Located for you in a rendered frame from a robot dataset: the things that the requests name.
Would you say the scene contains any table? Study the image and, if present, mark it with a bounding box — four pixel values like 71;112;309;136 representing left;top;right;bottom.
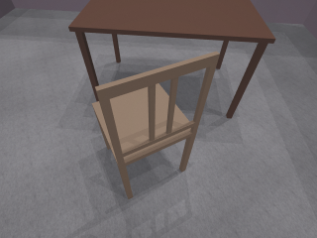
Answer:
68;0;276;119

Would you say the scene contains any chair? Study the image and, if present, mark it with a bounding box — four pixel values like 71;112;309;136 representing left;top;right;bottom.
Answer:
92;51;220;199

